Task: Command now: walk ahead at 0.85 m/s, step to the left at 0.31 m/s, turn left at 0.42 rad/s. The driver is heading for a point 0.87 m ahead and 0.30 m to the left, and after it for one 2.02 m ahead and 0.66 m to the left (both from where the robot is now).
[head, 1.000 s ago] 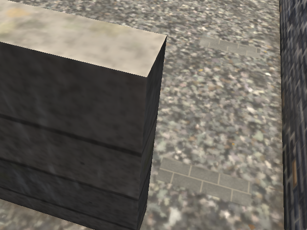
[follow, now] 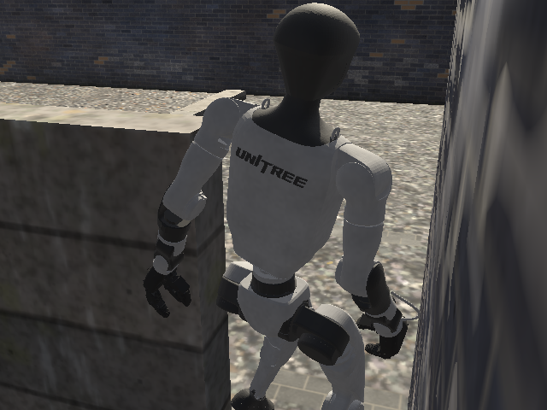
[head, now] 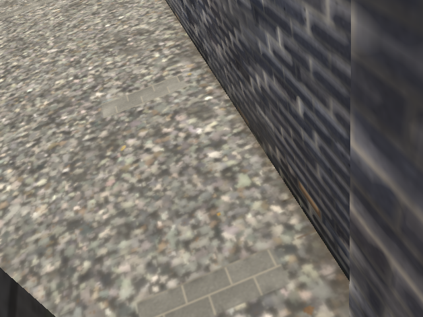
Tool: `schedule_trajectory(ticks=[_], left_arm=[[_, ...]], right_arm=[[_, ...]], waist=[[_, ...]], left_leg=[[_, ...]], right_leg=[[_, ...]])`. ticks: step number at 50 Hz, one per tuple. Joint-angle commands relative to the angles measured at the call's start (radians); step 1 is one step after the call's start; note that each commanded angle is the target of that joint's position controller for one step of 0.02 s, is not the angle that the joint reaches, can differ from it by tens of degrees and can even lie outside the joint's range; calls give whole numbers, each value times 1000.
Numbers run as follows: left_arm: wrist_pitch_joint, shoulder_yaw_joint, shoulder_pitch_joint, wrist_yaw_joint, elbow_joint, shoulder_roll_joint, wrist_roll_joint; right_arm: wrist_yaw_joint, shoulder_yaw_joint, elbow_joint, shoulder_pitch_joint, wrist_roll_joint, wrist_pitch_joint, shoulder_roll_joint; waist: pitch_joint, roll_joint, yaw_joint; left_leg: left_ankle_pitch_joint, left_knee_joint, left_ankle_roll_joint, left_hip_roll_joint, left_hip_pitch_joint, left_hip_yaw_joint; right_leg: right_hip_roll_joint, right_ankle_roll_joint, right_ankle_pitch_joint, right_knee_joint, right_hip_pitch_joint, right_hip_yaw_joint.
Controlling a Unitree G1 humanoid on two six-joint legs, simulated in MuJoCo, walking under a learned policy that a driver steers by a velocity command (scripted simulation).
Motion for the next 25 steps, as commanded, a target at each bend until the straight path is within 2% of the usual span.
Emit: schedule_trajectory(ticks=[1,2,3,4,5,6,7,8,9,10,11,12,13,14,15,16,17,18,19,20,21,22,23,24,25], left_arm=[[-45,57,-110,22,-107,218,-14],[-51,59,-107,21,-102,208,-11],[-63,60,-107,27,-103,202,-11],[-67,62,-77,26,-88,201,1],[-69,63,-61,25,-75,185,8],[-73,64,-37,29,-65,181,16],[-74,66,-20,32,-38,180,24],[-80,69,-13,24,-49,175,30],[-82,71,-58,20,-48,187,38],[-83,71,-70,3,-37,202,51],[-75,84,-115,-1,-24,212,76],[-49,103,-173,-23,-36,254,102],[-42,100,-200,-59,-20,268,118],[-26,103,-64,-66,16,226,114],[-28,102,-137,-62,2,196,105],[-64,62,-180,-77,-71,32,73],[-89,40,-197,-103,-122,51,122],[-101,51,-268,-131,-148,87,122],[-108,31,-306,-140,-163,52,116],[-89,34,-390,-128,-158,43,147],[-74,41,-377,-117,-153,71,128],[-59,31,-481,-122,-190,84,128],[-60,38,-519,-125,-199,103,146],[-58,44,-388,-124,-111,122,139],[-76,47,-395,-126,-133,135,105]], right_arm=[[16,-21,-35,55,2,10,-27],[11,-25,-44,35,-2,15,-39],[4,-19,-34,49,5,20,-27],[4,-22,-46,12,-4,25,-30],[0,-18,-62,-11,-20,25,-20],[2,-16,-73,-46,-30,21,-21],[17,-13,-44,-6,-37,4,-10],[15,-13,-37,0,-40,-12,-7],[12,-10,-35,-9,-30,-24,1],[-7,-16,-27,11,-11,-24,-2],[-16,-19,9,114,11,-18,-6],[-30,-26,48,243,30,-25,-16],[-41,-53,115,364,39,-41,-74],[-29,-58,168,448,6,-74,-93],[-15,-73,211,517,-1,-96,-102],[-1,-68,254,482,1,-102,-182],[-23,-64,221,528,59,-125,-198],[-46,-73,225,597,60,-119,-214],[-63,-87,237,615,41,-112,-246],[-89,-72,230,610,30,-104,-157],[-97,-60,189,539,-6,-109,-144],[-117,-48,158,441,-9,-113,-112],[-137,-54,130,384,13,-115,-133],[-141,-67,128,347,2,-117,-180],[-147,-60,129,328,34,-132,-124]], waist=[[122,-375,-58],[123,-364,-46],[129,-373,-45],[142,-354,-24],[137,-336,-9],[151,-313,17],[153,-272,14],[136,-238,29],[144,-288,23],[131,-401,34],[144,-442,-11],[69,-473,-63],[-2,-450,-126],[-20,-245,-126],[35,-6,-212],[98,292,-86],[-75,201,-86],[-193,83,-146],[-186,87,-142],[-148,-50,-116],[-84,-106,-72],[6,-163,-30],[24,-147,-27],[-42,-42,1],[-51,-28,1]], left_leg=[[226,-81,-27,27,64,-15],[243,-101,-30,36,65,-17],[238,-109,-32,39,73,-17],[224,-119,-24,51,43,-13],[232,-160,-21,67,44,2],[227,-202,-6,86,33,14],[248,-285,28,113,88,-12],[216,-344,47,125,137,54],[166,-401,69,158,225,117],[69,-381,76,145,341,225],[13,-409,98,187,370,253],[-107,-401,122,191,498,322],[-213,-461,130,183,634,378],[-427,-900,152,105,641,361],[-299,-860,181,86,794,361],[480,-370,198,135,971,248],[528,-341,254,142,1084,-7],[238,-420,328,216,1124,-174],[-330,-513,420,332,1000,-420],[-573,-575,410,319,850,-458],[-674,-624,413,326,707,-490],[-822,-757,397,276,425,-441],[-791,-823,395,234,320,-429],[-543,-725,382,207,361,-377],[-502,-566,351,142,439,-252]], right_leg=[[-174,-53,-17,-319,-263,155],[-191,-53,-21,-303,-252,142],[-189,-55,-46,-271,-252,138],[-208,-58,-50,-236,-209,128],[-216,-54,-43,-189,-173,92],[-232,-53,-43,-156,-144,86],[-253,-36,-35,-96,-135,56],[-242,-26,-27,-91,-118,6],[-247,-18,27,-84,-146,-32],[-246,-30,10,-35,-179,-101],[-266,-18,49,55,-171,-119],[-275,-36,173,120,-156,-132],[-286,-54,524,309,-125,-187],[-209,-93,730,663,27,-270],[-108,-109,355,1180,-238,-233],[-12,-91,-226,1439,-762,-175],[-41,-76,-194,1284,-928,-65],[-48,-47,-233,1207,-992,-47],[-76,-31,-237,1048,-1036,36],[-93,-47,-165,897,-971,115],[-82,-22,26,722,-908,109],[-66,21,245,322,-700,91],[-17,52,379,120,-525,73],[14,51,582,201,-412,40],[-7,31,885,-25,-440,77]])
